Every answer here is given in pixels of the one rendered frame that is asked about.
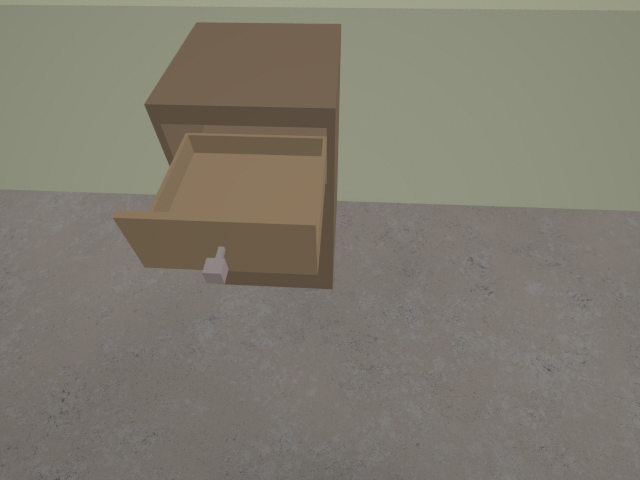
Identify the handle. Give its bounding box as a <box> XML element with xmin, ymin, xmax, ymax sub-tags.
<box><xmin>202</xmin><ymin>247</ymin><xmax>228</xmax><ymax>284</ymax></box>

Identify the cabinet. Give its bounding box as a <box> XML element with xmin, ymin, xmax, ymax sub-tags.
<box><xmin>144</xmin><ymin>22</ymin><xmax>341</xmax><ymax>289</ymax></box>

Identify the drawer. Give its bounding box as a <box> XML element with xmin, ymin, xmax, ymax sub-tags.
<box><xmin>113</xmin><ymin>133</ymin><xmax>327</xmax><ymax>275</ymax></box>

